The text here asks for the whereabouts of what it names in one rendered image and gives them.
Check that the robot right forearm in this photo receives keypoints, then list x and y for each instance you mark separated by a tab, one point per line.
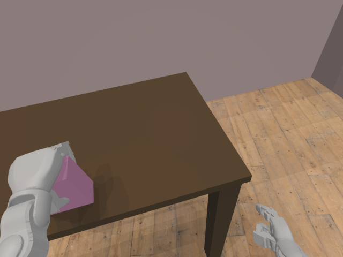
288	248

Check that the right robot hand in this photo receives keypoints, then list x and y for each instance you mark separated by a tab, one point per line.
267	236

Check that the sponge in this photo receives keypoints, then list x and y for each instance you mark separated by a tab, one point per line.
74	184

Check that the table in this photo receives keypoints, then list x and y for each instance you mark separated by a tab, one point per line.
145	146

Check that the left robot hand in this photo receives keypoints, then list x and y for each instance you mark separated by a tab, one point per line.
39	170

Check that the robot left forearm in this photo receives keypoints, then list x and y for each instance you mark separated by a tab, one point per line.
24	224

